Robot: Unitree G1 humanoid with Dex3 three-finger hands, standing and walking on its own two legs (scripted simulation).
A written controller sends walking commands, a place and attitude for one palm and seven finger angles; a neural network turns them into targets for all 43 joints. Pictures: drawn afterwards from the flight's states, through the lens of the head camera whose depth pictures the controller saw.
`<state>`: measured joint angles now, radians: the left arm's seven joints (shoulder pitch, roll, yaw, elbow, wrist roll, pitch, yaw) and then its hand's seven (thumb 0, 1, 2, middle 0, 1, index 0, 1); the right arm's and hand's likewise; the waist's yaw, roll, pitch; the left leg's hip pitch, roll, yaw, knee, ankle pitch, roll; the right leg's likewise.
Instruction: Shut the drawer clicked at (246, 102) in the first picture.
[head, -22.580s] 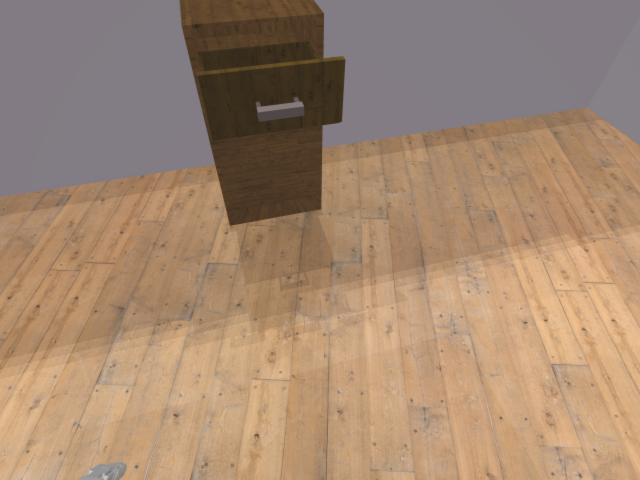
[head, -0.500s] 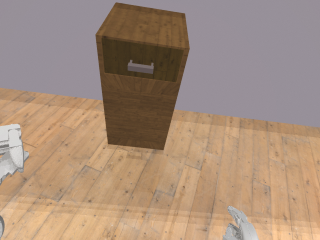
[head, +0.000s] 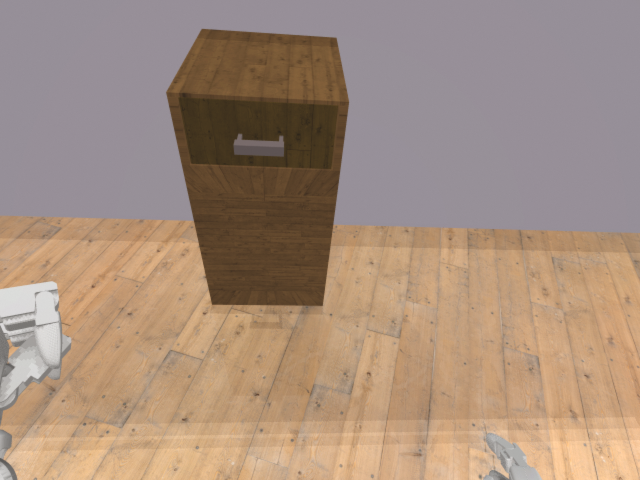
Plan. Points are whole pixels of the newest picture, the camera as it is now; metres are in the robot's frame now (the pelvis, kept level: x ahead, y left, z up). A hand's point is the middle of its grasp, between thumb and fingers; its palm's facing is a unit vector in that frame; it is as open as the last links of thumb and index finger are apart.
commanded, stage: let the arm hang, fingers relaxed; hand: left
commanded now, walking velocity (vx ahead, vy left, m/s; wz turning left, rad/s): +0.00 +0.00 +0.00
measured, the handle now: (260, 143) +0.86 +0.18 -0.03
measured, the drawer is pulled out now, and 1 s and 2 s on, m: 0.00 0.00 0.00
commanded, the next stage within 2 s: look to check the result in 1.10 s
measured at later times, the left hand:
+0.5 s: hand out of the picture -0.08 +0.16 -0.16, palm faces +0.12 -0.97 -0.22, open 4.5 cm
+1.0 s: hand out of the picture -0.02 +0.12 -0.16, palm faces +0.11 -0.98 -0.16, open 7.3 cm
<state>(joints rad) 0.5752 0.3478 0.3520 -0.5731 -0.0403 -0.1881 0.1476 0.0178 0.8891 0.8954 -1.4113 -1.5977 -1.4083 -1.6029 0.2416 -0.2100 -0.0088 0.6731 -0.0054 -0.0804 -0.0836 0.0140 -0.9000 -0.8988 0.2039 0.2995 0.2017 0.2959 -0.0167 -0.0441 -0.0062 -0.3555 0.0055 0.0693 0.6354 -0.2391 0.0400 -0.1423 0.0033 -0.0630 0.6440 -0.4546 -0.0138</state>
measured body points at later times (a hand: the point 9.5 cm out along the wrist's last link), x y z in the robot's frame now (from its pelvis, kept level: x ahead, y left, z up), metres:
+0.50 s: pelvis -0.01 -0.03 +0.02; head +0.02 -0.01 +0.46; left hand -0.08 +0.22 -0.14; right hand -0.02 -0.25 -0.14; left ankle +0.03 +0.08 -0.72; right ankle -0.01 -0.15 -0.72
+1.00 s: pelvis +0.00 -0.04 +0.02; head +0.00 -0.04 +0.47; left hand -0.03 +0.17 -0.15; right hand -0.01 -0.24 -0.15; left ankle +0.03 +0.08 -0.72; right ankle -0.01 -0.15 -0.72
